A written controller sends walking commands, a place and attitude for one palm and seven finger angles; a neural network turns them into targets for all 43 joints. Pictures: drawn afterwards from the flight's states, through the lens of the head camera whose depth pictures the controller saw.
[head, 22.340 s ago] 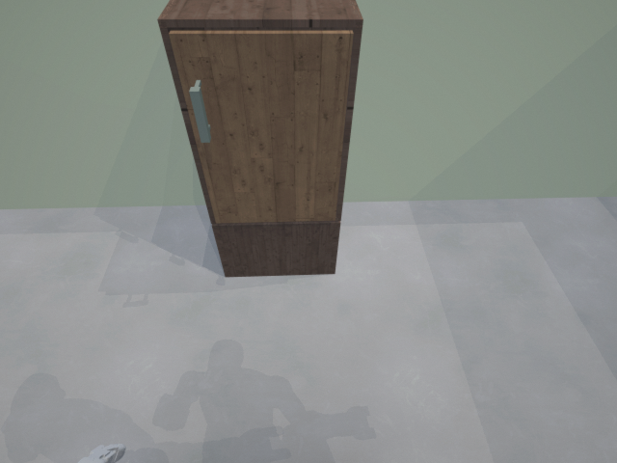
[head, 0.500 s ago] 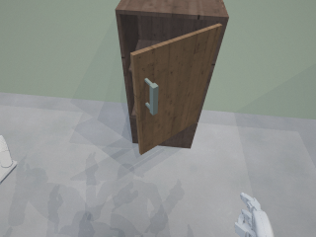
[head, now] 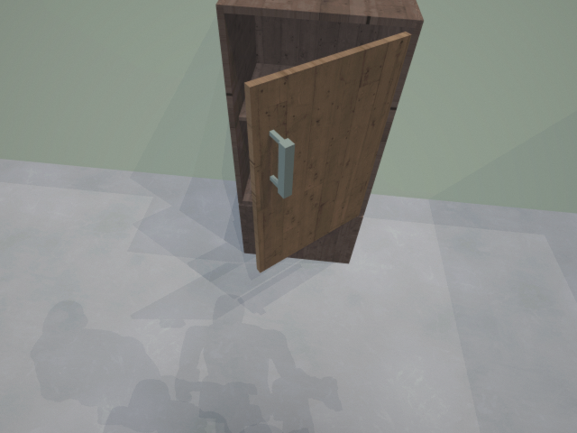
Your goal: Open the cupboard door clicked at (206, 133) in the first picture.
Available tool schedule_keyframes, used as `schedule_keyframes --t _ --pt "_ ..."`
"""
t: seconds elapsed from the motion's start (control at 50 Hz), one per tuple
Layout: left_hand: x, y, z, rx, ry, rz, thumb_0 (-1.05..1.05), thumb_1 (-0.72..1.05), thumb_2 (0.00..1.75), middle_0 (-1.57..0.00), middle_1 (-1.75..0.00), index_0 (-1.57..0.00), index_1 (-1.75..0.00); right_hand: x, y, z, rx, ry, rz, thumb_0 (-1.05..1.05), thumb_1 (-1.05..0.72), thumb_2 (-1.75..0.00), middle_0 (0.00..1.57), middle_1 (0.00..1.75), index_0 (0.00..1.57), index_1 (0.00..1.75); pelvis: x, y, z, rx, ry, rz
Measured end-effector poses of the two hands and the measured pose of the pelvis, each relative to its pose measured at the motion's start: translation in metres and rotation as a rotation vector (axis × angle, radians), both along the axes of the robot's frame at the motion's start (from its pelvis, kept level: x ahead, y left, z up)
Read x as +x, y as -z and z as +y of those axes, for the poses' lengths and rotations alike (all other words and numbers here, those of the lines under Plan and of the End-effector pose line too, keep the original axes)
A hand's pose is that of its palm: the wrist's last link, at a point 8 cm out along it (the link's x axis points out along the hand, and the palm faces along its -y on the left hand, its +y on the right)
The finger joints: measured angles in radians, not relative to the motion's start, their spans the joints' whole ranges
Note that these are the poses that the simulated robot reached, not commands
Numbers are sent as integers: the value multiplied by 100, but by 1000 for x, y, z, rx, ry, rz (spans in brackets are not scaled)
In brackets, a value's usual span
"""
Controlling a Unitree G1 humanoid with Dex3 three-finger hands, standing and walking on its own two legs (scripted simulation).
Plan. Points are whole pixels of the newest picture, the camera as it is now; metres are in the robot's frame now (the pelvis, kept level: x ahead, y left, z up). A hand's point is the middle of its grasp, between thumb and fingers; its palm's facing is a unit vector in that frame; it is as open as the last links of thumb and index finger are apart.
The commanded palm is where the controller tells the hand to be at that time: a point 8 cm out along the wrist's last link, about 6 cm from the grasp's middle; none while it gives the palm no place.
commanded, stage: let the arm hang, fingers relaxed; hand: left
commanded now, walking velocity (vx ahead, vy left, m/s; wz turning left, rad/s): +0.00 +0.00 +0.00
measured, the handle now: (279, 164) +0.60 +0.04 +0.00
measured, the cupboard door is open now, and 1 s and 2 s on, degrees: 41 41 41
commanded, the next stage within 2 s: look to check the result in 0.80 s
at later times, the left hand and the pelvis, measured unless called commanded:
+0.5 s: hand out of the picture -0.02 +0.19 -0.16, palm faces +0.02 -0.98 -0.21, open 7.4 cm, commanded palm none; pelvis +0.00 +0.01 +0.01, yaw -1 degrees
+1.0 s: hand out of the picture -0.01 +0.18 -0.16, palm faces +0.02 -0.98 -0.19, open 7.4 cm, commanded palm none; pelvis +0.01 +0.01 +0.01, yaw -1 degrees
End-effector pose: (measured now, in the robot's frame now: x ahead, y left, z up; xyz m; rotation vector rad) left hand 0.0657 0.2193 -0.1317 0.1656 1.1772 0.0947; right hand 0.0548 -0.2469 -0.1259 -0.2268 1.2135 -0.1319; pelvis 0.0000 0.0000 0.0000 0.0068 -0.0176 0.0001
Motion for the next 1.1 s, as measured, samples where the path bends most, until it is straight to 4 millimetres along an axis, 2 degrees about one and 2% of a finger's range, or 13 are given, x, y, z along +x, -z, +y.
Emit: schedule_keyframes --t 0.08,0.14,0.22,0.3,0.38,0.46,0.62,0.88,1.1 --pt "-41 9 8 2 -51 113 -1 100 90 -21 -30 -20 -30 -41 0 7 0 5 149 1 -91 -90 20 30 20 30 -4 -5 -3 -12 -12 -3" --pt "-69 6 15 16 -70 193 -1 99 90 -21 -30 -20 -30 -61 4 14 19 21 210 1 -90 -90 20 30 20 30 -6 -7 0 -17 -13 -4" --pt "-97 -2 23 45 -91 274 0 95 90 -20 -30 -20 -30 -75 11 27 57 43 239 1 -91 -90 20 30 20 30 -6 -9 4 -16 -8 -9" --pt "-109 -6 28 65 -100 312 0 93 90 -20 -30 -20 -30 -79 17 41 95 57 241 1 -91 -90 20 30 20 30 -6 -10 7 -14 -2 -12" --pt "-108 -6 27 63 -100 310 0 92 90 -20 -30 -19 -30 -80 19 52 120 67 236 1 -91 -90 20 30 20 30 -5 -10 9 -11 4 -14" --pt "-97 -2 19 41 -93 284 0 92 90 -20 -30 -19 -30 -79 19 60 129 75 229 1 -91 -90 20 30 20 30 -3 -10 10 -9 9 -16" --pt "-71 4 2 -10 -71 226 0 92 90 -20 -30 -19 -30 -76 16 63 119 87 219 1 -91 -90 20 30 20 30 1 -11 13 -5 12 -17" --pt "-75 2 7 -2 -82 261 1 92 90 -20 -30 -20 -30 -70 14 58 102 94 228 1 -91 -90 20 30 20 30 8 -12 14 -4 13 -11" --pt "-74 0 7 6 -88 274 0 91 90 -20 -30 -19 -30 -57 14 55 100 86 220 1 -91 -90 20 30 20 30 16 -13 13 -4 12 -13"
